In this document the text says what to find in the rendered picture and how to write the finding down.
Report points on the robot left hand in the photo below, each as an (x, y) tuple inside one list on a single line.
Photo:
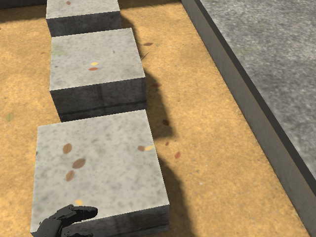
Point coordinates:
[(52, 226)]

